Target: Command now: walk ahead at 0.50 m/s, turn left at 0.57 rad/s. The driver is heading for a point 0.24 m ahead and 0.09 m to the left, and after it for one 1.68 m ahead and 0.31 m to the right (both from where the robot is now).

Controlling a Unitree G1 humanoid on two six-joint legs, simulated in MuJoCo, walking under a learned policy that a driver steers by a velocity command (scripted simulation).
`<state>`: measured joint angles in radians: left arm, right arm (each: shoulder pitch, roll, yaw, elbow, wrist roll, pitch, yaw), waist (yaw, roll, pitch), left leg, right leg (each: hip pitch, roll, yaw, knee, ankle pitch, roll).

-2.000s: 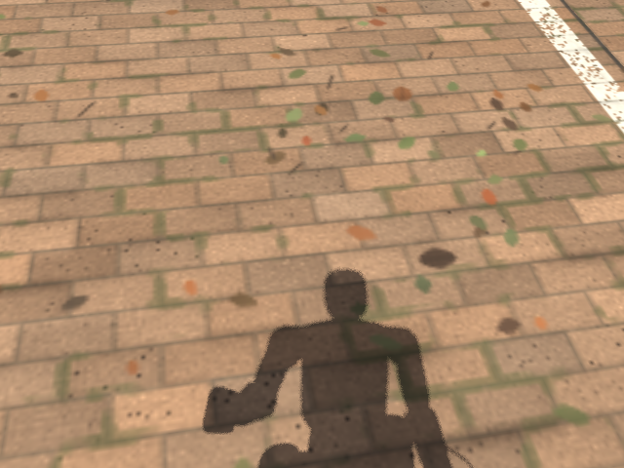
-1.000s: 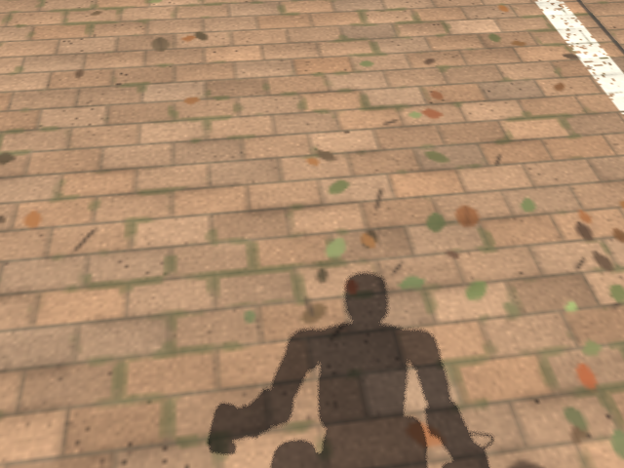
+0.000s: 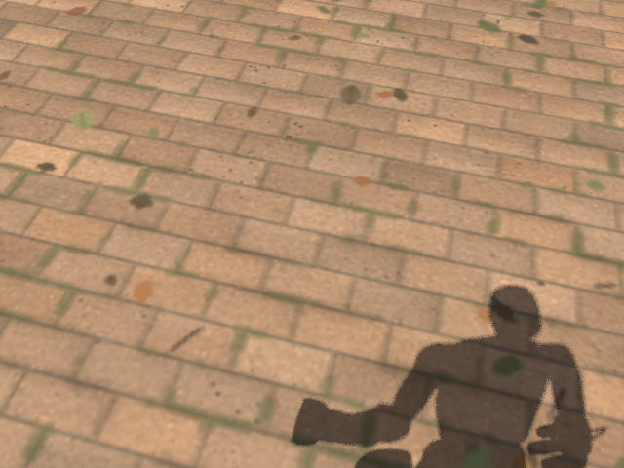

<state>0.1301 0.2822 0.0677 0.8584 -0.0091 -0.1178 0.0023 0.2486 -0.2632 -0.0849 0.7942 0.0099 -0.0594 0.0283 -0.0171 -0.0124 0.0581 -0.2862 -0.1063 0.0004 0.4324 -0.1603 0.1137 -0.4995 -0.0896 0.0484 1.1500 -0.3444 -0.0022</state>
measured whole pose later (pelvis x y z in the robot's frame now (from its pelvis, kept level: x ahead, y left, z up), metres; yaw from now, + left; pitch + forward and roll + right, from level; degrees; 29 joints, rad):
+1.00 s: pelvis +0.24 -0.06 -0.02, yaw +0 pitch +2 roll +0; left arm 0.15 0.31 0.08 0.70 0.00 0.03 -0.03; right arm 0.16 -0.30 -0.09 0.72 -0.01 0.01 -0.04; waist 0.00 0.04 0.04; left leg -0.37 0.10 0.03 0.85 -0.53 -0.07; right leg -0.36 0.03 -0.03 0.63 -0.29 -0.05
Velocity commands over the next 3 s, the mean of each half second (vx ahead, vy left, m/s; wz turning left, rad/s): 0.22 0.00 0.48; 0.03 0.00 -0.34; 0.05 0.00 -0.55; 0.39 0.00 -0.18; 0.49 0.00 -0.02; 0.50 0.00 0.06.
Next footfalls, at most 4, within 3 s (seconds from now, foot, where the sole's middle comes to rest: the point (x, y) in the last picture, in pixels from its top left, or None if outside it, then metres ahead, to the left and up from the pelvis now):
0.30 right None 0.35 -0.11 -0.78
0.62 left None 0.23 0.11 -0.78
0.96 right None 0.29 -0.16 -0.78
1.42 left None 0.33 0.06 -0.78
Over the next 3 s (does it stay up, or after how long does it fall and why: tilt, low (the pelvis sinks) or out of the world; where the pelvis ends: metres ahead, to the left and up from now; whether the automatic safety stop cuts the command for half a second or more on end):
stays up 0.91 -0.39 0.00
